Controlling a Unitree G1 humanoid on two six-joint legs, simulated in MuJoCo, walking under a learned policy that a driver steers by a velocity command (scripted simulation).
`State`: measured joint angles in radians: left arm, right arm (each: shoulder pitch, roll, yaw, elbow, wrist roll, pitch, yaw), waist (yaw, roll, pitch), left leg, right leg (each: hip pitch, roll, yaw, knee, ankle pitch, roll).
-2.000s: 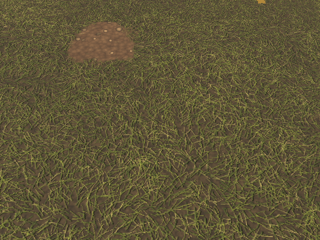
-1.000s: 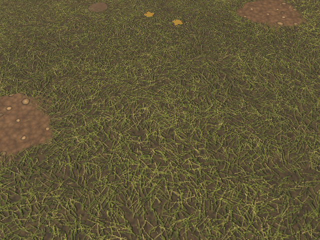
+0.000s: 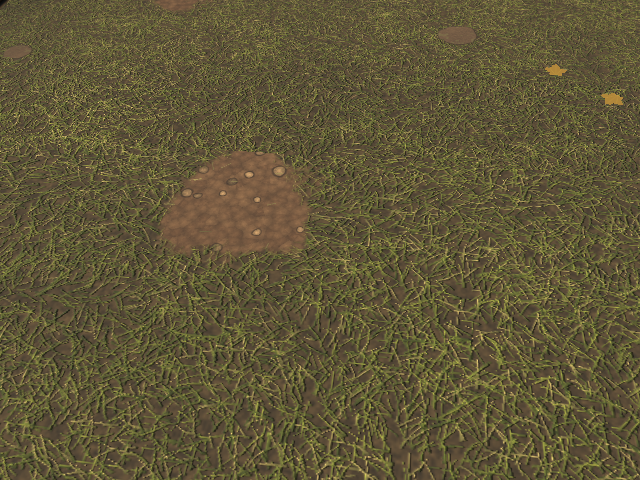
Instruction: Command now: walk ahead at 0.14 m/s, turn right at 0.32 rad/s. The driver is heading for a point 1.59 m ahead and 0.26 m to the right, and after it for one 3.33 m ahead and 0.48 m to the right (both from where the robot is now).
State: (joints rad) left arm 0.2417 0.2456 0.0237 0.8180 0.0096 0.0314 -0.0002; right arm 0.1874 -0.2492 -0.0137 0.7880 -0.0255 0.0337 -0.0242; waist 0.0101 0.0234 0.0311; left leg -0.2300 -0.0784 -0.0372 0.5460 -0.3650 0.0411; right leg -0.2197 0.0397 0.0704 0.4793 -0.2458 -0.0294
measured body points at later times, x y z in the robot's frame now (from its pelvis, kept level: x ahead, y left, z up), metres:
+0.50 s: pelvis +0.12 -0.02 -0.01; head +0.16 -0.02 +0.44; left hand +0.40 +0.14 -0.10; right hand +0.00 -0.27 -0.13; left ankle +0.00 +0.11 -0.74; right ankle +0.22 -0.17 -0.70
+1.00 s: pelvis +0.37 -0.16 +0.00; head +0.39 -0.17 +0.45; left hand +0.46 +0.09 -0.13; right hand +0.41 -0.43 -0.13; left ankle +0.58 -0.08 -0.68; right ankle +0.26 -0.17 -0.74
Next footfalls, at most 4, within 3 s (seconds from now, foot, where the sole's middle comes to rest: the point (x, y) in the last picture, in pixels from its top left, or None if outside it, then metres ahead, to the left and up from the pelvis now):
0.16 left None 0.04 0.10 -0.78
0.60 right None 0.30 -0.18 -0.78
1.16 left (421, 424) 0.63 -0.15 -0.78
1.64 right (487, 311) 0.92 -0.34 -0.78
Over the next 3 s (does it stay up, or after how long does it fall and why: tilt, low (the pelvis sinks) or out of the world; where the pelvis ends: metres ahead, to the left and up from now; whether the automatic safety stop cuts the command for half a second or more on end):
stays up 1.36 -0.24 0.00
